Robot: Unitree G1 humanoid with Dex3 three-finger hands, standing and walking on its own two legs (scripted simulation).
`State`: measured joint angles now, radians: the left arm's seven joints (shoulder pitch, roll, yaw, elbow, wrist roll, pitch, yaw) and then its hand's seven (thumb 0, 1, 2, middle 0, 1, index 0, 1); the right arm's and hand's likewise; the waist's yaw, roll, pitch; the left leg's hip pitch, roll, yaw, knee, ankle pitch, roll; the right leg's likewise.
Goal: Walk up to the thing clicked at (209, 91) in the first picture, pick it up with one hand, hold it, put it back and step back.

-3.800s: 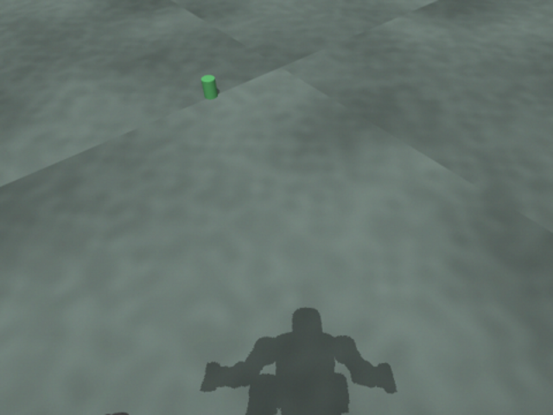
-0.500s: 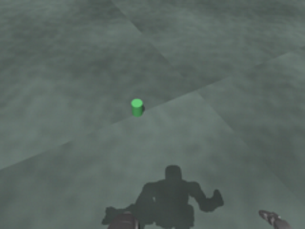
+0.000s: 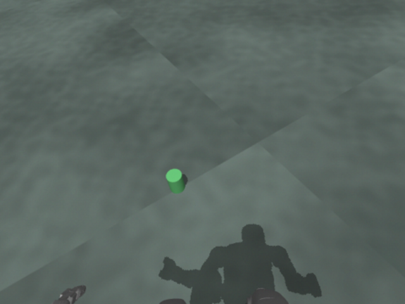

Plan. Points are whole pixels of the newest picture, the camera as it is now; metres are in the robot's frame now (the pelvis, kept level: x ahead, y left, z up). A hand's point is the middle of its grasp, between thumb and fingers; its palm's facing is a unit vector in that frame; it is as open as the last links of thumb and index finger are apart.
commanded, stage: walk up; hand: left
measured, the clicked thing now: (175, 181) +0.81 +0.24 -0.69
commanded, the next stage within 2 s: none
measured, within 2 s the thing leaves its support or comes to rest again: neither
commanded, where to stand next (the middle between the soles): +0.50 +0.03 m, yaw +1 degrees
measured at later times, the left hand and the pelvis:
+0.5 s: hand (93, 272) +0.21 +0.31 -0.15, palm faces -0.02 -0.94 -0.34, open 7.4 cm; pelvis +0.18 +0.03 +0.01, yaw +2 degrees
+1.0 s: hand (110, 204) +0.37 +0.29 -0.11, palm faces +0.00 -0.91 -0.42, open 7.4 cm; pelvis +0.33 +0.01 +0.01, yaw +1 degrees
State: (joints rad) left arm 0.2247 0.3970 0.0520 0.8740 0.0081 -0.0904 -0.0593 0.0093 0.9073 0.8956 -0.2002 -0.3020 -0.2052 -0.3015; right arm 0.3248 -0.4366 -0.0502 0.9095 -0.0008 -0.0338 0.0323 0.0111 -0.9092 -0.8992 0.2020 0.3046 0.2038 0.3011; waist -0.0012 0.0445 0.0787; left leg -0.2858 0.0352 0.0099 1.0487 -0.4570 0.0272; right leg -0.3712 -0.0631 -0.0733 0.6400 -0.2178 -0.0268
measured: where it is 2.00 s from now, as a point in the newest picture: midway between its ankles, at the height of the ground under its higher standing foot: (213, 248)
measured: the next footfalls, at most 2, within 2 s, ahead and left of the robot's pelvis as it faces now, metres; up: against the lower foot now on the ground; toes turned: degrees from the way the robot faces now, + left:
left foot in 0.36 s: +0.27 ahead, +0.15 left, +0.00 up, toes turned +7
right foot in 0.76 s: +0.42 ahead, -0.12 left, +0.00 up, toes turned -2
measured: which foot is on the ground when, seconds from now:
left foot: up 0.00-0.34, down 0.36-0.78, up 0.80-1.00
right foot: down 0.00-0.38, up 0.40-0.74, down 0.76-1.00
